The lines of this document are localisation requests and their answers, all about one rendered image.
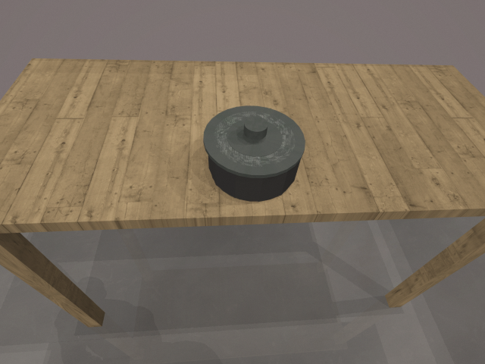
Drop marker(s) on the knob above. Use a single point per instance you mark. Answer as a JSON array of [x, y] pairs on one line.
[[255, 128]]

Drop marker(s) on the lid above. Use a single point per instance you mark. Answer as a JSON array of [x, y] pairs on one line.
[[277, 153]]

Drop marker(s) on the pot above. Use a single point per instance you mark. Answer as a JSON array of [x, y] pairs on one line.
[[251, 189]]

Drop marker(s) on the table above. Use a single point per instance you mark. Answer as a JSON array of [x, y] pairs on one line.
[[96, 144]]

